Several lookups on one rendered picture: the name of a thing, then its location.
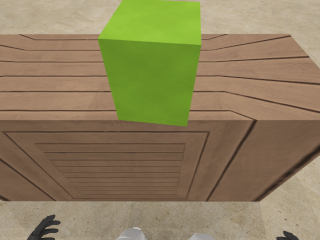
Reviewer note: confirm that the robot left thigh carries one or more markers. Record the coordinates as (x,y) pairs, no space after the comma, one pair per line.
(132,234)

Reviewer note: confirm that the left robot hand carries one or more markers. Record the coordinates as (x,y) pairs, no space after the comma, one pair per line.
(40,230)

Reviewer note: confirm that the pedestal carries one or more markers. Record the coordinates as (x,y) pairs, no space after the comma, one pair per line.
(254,122)

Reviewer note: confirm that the carton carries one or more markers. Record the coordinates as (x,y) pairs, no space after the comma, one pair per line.
(151,50)

